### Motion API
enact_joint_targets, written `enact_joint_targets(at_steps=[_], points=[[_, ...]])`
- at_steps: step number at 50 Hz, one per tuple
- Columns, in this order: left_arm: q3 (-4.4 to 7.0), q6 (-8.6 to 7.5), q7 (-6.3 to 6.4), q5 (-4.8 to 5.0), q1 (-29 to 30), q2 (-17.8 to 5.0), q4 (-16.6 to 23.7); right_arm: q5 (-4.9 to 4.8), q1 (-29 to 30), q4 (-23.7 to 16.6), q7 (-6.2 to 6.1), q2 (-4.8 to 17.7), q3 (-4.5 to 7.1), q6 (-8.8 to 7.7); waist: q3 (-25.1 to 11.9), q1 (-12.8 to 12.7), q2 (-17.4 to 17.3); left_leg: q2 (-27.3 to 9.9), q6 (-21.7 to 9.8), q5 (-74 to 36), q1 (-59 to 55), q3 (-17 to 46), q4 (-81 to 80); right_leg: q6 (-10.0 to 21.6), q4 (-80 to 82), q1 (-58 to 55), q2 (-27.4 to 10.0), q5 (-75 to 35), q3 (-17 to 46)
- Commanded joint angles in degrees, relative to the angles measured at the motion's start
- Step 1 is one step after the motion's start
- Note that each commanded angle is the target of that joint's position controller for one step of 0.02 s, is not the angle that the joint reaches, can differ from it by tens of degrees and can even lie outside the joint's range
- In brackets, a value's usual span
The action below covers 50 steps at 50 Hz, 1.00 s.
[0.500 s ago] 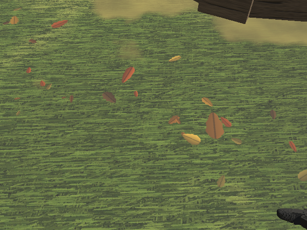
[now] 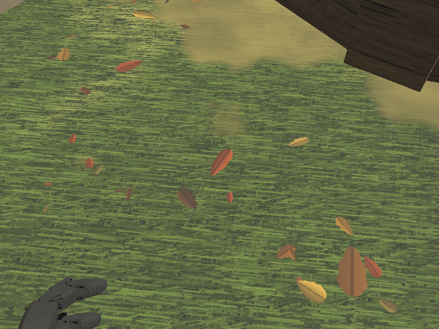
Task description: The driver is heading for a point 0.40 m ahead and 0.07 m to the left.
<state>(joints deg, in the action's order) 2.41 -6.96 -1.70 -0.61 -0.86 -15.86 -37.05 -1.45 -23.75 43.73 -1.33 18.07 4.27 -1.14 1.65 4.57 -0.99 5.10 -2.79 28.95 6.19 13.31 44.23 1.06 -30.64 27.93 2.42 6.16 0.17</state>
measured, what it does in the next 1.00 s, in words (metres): walks ahead, turning left: left foot, then right foot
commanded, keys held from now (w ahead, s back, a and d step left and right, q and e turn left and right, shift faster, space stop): w+q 0.32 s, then no key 0.68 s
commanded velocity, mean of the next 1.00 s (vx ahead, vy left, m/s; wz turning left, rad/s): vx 0.27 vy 0.00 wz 0.33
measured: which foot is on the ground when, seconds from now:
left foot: up 0.00-0.44, down 0.46-1.00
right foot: down 0.00-0.48, up 0.50-0.82, down 0.84-1.00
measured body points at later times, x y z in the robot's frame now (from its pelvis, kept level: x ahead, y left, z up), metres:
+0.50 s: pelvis +0.26 +0.06 +0.00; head +0.30 +0.08 +0.45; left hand +0.21 +0.35 -0.13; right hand +0.55 -0.11 -0.07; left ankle +0.35 +0.18 -0.72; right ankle +0.12 -0.12 -0.68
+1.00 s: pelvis +0.37 +0.07 +0.02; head +0.38 +0.06 +0.47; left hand +0.40 +0.35 -0.10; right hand +0.56 -0.13 -0.11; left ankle +0.35 +0.18 -0.72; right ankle +0.42 -0.05 -0.72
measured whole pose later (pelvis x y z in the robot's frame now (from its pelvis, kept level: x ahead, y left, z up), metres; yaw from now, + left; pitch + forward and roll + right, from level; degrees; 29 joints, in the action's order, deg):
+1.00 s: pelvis +0.37 +0.07 +0.02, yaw +18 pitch -1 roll +1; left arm 0.8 -0.6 0.5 -1.1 -10.3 -14.0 -48.7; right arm 1.1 -9.0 49.2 -0.6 13.3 1.4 0.6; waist 1.1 0.0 -0.5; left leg 2.1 -1.2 13.5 13.8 0.0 28.1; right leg -1.5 -30.4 14.4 -2.5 15.1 0.1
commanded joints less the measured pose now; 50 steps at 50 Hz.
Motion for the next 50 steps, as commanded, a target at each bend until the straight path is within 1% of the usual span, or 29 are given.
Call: enact_joint_targets(at_steps=[1,2,3,4,6,8,12,15,17,19,21,22,23,24,25,26,27,28,30,32,34,38,41,42,43,44,45,46,50], points=[[3.56,0.69,0.71,0.87,-18.43,-8.78,-0.08,-1.35,-1.81,-5.46,0.19,7.62,0.70,-1.37,-17.08,-9.45,11.37,-4.13,2.29,0.97,37.38,-0.93,33.07,12.81,12.74,-47.20,-25.51,23.66,39.85],[2.99,1.26,1.11,0.61,-14.94,-7.17,0.25,-0.84,3.93,-6.68,0.15,9.12,1.08,-1.11,-9.61,-9.47,6.30,-6.33,2.48,-3.74,37.10,-4.14,32.23,10.60,13.90,-38.03,-23.23,19.66,30.95],[2.57,1.51,1.20,0.18,-12.53,-6.30,-0.25,0.01,6.88,-7.57,0.23,8.30,1.14,-1.00,-4.22,-8.12,3.94,-8.15,2.55,-6.64,35.53,-5.17,29.59,10.07,15.67,-29.67,-20.90,12.76,24.52],[2.27,1.31,1.33,-0.22,-11.31,-5.41,-0.75,0.25,7.15,-7.78,0.45,7.11,1.27,-0.82,-2.15,-6.49,5.12,-9.98,2.33,-8.69,33.06,-5.11,26.93,9.50,17.20,-24.71,-19.04,8.42,19.94],[2.36,0.72,1.33,0.01,-10.35,-4.99,-1.59,-0.35,5.54,-7.30,0.77,4.15,0.87,-0.03,-0.88,-5.03,7.13,-11.18,2.22,-10.06,29.77,-6.50,24.26,9.39,20.25,-20.04,-16.97,4.23,13.11],[2.89,0.14,1.27,0.48,-10.62,-6.26,-2.79,-0.07,7.44,-8.32,0.82,2.54,0.43,0.48,0.48,-4.83,6.11,-12.06,2.63,-12.11,31.68,-6.96,20.69,10.46,22.27,-19.07,-17.69,-0.18,8.98],[3.61,0.32,1.37,0.41,-11.10,-8.50,-4.32,0.20,11.61,-9.29,1.74,1.93,0.04,-0.07,0.82,-5.65,4.35,-12.32,3.12,-23.69,33.25,-8.00,9.56,10.08,23.30,-22.04,-16.85,-7.40,0.51],[3.84,1.05,1.69,0.80,-12.78,-9.77,-5.40,0.20,17.85,-10.61,2.97,1.00,-0.49,-0.80,2.24,-8.08,3.63,-11.17,2.52,-30.72,30.66,-11.60,-0.41,8.37,23.11,-23.37,-15.77,-9.38,-5.29],[4.02,1.76,1.75,1.29,-14.66,-10.67,-6.45,0.21,21.53,-12.05,3.65,0.54,-0.72,-0.94,3.75,-9.17,3.15,-10.35,1.81,-30.79,29.66,-13.00,-5.28,7.82,22.10,-25.32,-16.39,-12.84,-6.95],[4.23,2.74,1.83,2.06,-15.78,-11.84,-7.42,0.62,22.80,-13.31,4.18,1.08,-0.39,-1.14,3.51,-8.52,3.77,-8.30,0.65,-27.56,27.38,-14.48,-8.92,7.02,18.22,-28.27,-17.30,-24.42,-7.87],[4.58,3.48,2.24,2.94,-15.33,-13.51,-7.52,1.39,18.31,-12.77,4.40,3.62,0.94,-1.30,-0.78,-5.07,5.96,-4.53,-1.42,-23.76,19.59,-16.43,-11.35,5.49,9.44,-30.53,-17.13,-39.95,-8.71],[4.35,3.77,2.41,3.19,-14.47,-13.19,-7.40,1.54,11.16,-10.75,4.21,5.80,2.23,-1.34,-4.74,-0.83,5.23,-2.58,-3.08,-27.87,9.88,-16.81,-15.30,3.89,0.67,-28.83,-15.45,-41.38,-10.05],[3.56,3.56,2.48,2.58,-15.34,-11.37,-7.26,1.70,4.94,-9.05,3.27,8.84,3.49,-1.03,-8.39,2.42,3.03,-3.41,-4.71,-38.81,-2.49,-14.64,-17.75,1.21,-10.46,-21.73,-12.83,-34.45,-11.34],[1.51,3.00,1.97,-1.21,-19.19,-5.37,-5.10,2.49,1.94,-8.85,1.81,14.45,4.07,-0.41,-16.19,-0.67,-12.04,-18.99,-11.20,-69.75,-22.92,3.85,-9.92,-2.56,-31.64,-2.62,-6.70,13.62,-11.54],[0.05,2.51,1.13,-0.07,-23.77,-5.24,-5.87,2.65,4.14,-11.17,2.00,13.32,2.64,-0.73,-30.62,-1.94,-13.26,-31.27,-22.40,-71.25,-31.21,24.01,-13.91,-4.39,-47.23,5.43,-1.77,36.51,-0.17],[1.70,2.82,0.86,2.08,-19.01,-10.78,-6.97,2.42,4.56,-10.83,2.56,9.22,1.77,-0.54,-29.02,1.13,-3.41,-27.23,-19.65,-67.83,-25.67,15.98,-16.07,-4.12,-47.92,5.52,-4.95,32.61,5.02],[1.36,3.12,1.03,2.89,-14.55,-9.73,-5.23,1.64,7.89,-9.84,2.81,7.68,1.19,-0.82,-19.82,-0.27,-3.44,-23.75,-16.73,-63.06,-18.85,8.43,-17.20,-3.68,-44.48,8.86,-6.90,29.54,3.39],[1.16,3.56,1.79,1.98,-12.91,-8.60,-5.68,1.11,11.08,-9.24,2.85,5.68,0.57,-1.08,-13.63,-1.96,-0.25,-20.95,-14.19,-58.36,-10.68,4.83,-19.37,-4.02,-39.88,8.67,-8.49,26.29,2.76],[1.46,5.38,2.61,1.25,-15.18,-8.52,-6.85,2.04,15.62,-8.79,2.70,5.03,0.19,-1.19,-9.76,-5.88,-2.65,-18.30,-12.61,-54.38,3.73,-0.05,-23.86,-4.94,-34.87,-1.28,-9.28,20.81,2.56],[1.18,6.56,3.24,0.88,-18.08,-6.79,-8.04,2.84,18.44,-7.99,2.62,4.98,0.32,-1.69,-9.67,-7.90,-3.84,-17.05,-12.96,-54.00,9.96,-3.80,-25.94,-5.92,-29.35,-7.13,-8.44,18.05,1.56],[0.76,7.09,3.76,0.36,-16.59,-5.48,-8.01,2.88,19.57,-6.63,2.24,4.54,0.21,-1.80,-9.43,-7.73,-4.20,-15.96,-12.33,-50.41,11.53,-5.93,-26.53,-6.04,-21.62,-9.42,-8.23,15.14,1.50],[0.72,7.79,3.79,0.50,-11.82,-5.86,-7.51,2.95,18.54,-3.59,1.58,4.08,-0.18,-0.87,-8.16,-5.42,-5.15,-15.88,-10.95,-30.50,11.90,-4.58,-28.23,-5.08,-11.36,-12.87,-7.63,8.81,1.58],[0.59,7.62,3.26,-0.42,-11.66,-5.05,-7.86,2.25,19.45,-1.89,1.71,1.98,-1.25,-0.26,-5.39,-6.96,-3.94,-13.35,-7.04,-13.07,14.80,-4.21,-26.49,-3.04,0.91,-19.53,-6.12,3.01,0.21],[0.58,7.41,3.15,-1.15,-11.36,-5.83,-7.60,2.43,17.19,-0.64,1.78,0.27,-1.86,-0.32,-4.27,-6.69,-2.09,-11.14,-4.06,-9.65,15.94,-4.79,-24.93,-2.05,5.11,-21.77,-7.96,-2.18,2.51],[0.97,7.20,3.27,-1.21,-10.38,-9.15,-6.55,3.13,14.33,0.25,1.75,-0.09,-1.97,-0.37,-3.07,-4.23,3.41,-7.39,-1.21,-6.23,16.37,-7.16,-20.68,-0.19,7.14,-21.48,-12.66,-8.78,7.21],[1.32,7.08,3.15,-0.70,-7.38,-10.31,-7.34,2.72,10.76,0.96,1.41,-0.93,-1.86,-0.08,-2.87,-0.58,11.61,-4.54,0.74,-8.41,11.13,-10.97,-21.03,2.45,8.05,-13.54,-13.22,3.95,7.47],[0.71,6.71,2.56,-0.52,-5.99,-6.92,-6.79,3.02,14.08,1.31,1.00,1.48,-1.59,0.38,-1.13,-2.90,9.55,-4.74,1.69,-12.45,6.57,-10.97,-19.84,1.94,10.05,-8.72,-10.90,12.47,6.84],[0.20,6.30,2.31,-0.84,-6.29,-5.50,-7.41,2.65,15.78,1.19,0.71,2.47,-1.12,0.76,-0.82,-3.47,8.47,-5.16,1.28,-14.59,5.19,-10.74,-19.26,0.51,10.26,-7.64,-9.73,13.81,5.64],[-0.10,4.95,2.32,-0.12,-8.65,-5.52,-9.45,2.29,15.37,3.58,0.19,2.19,-0.96,1.39,-2.82,-4.59,4.76,-6.56,0.18,-22.26,4.59,-9.30,-19.54,-1.24,6.89,-13.20,-7.77,1.92,3.07]])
